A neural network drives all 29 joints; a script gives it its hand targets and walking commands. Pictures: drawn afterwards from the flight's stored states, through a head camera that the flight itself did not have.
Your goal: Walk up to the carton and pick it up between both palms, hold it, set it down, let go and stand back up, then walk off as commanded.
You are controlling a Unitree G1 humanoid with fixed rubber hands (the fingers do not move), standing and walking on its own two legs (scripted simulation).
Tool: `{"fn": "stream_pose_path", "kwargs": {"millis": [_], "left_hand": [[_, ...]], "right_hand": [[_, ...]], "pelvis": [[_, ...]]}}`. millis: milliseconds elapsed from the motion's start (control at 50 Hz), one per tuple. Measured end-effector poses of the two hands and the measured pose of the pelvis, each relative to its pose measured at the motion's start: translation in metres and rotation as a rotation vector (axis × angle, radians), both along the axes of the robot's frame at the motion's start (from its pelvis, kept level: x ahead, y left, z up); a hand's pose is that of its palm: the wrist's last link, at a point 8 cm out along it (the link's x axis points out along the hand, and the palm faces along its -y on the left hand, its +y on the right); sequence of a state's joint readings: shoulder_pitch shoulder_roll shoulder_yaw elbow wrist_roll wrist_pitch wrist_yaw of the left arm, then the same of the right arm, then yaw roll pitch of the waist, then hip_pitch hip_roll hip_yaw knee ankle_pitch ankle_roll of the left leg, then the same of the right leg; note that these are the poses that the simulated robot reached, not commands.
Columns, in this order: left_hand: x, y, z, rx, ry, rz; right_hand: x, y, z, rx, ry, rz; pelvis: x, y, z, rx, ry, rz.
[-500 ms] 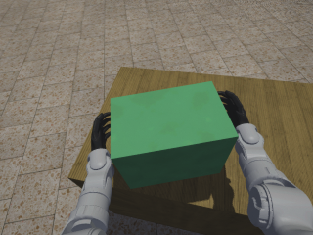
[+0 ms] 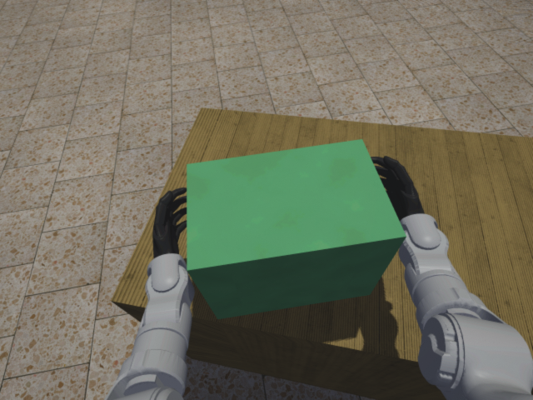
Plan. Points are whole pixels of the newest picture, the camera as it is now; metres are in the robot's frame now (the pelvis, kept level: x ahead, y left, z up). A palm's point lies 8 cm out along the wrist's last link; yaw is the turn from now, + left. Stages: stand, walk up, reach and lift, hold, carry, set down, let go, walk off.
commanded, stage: set down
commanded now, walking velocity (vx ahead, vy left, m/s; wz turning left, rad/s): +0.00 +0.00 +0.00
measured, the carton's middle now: (285, 234) +0.39 +0.03 -0.02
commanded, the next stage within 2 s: none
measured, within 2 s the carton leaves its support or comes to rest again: neither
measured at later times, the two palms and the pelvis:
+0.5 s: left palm (168, 245) +0.33 +0.21 +0.02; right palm (404, 206) +0.44 -0.15 +0.03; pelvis +0.01 +0.00 +0.00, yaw +0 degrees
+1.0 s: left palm (169, 242) +0.34 +0.21 +0.00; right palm (400, 207) +0.45 -0.15 +0.01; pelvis +0.00 +0.01 -0.02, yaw -2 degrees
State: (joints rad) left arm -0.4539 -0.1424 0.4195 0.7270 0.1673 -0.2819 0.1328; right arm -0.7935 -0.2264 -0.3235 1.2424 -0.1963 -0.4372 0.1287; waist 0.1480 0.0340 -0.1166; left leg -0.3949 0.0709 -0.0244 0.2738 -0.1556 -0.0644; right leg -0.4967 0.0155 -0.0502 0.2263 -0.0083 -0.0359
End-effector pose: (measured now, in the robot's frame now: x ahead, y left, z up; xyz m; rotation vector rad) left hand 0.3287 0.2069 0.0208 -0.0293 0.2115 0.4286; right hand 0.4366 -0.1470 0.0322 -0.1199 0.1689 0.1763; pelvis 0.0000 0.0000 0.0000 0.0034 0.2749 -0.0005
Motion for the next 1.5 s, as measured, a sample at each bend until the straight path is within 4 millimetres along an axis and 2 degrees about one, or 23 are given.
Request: {"fn": "stream_pose_path", "kwargs": {"millis": [540,760,980,1100,1180,1280,1400,1500], "left_hand": [[0.001,0.001,-0.003,0.013,-0.027,-0.005],[0.008,0.004,-0.014,0.000,0.016,-0.011],[0.011,0.006,-0.015,0.012,0.047,-0.031],[0.010,0.007,-0.022,0.005,0.081,-0.042],[0.006,0.008,-0.030,-0.003,0.095,-0.041],[-0.004,0.013,-0.033,0.004,0.080,-0.036],[-0.023,0.018,-0.035,0.009,0.076,-0.042],[-0.037,0.019,-0.033,0.011,0.068,-0.044]], "right_hand": [[0.000,-0.001,-0.001,-0.023,0.009,0.001],[0.000,-0.003,-0.017,-0.036,0.123,-0.018],[0.010,-0.001,-0.020,0.014,0.102,-0.015],[0.018,-0.002,-0.022,0.030,0.103,-0.009],[0.020,-0.011,-0.025,0.030,0.104,-0.022],[0.015,-0.034,-0.030,0.027,0.092,-0.054],[-0.009,-0.064,-0.042,0.011,0.109,-0.070],[-0.035,-0.073,-0.048,0.024,0.111,-0.053]], "pelvis": [[0.006,0.004,0.000,-0.004,-0.019,0.000],[0.004,0.006,-0.005,-0.010,0.030,-0.020],[-0.004,0.011,-0.015,-0.011,0.077,-0.032],[-0.008,0.011,-0.021,-0.007,0.102,-0.039],[-0.010,0.010,-0.024,-0.007,0.113,-0.039],[-0.009,0.009,-0.025,-0.010,0.115,-0.033],[-0.010,0.008,-0.022,-0.011,0.084,-0.030],[-0.013,0.007,-0.019,-0.008,0.043,-0.032]]}}
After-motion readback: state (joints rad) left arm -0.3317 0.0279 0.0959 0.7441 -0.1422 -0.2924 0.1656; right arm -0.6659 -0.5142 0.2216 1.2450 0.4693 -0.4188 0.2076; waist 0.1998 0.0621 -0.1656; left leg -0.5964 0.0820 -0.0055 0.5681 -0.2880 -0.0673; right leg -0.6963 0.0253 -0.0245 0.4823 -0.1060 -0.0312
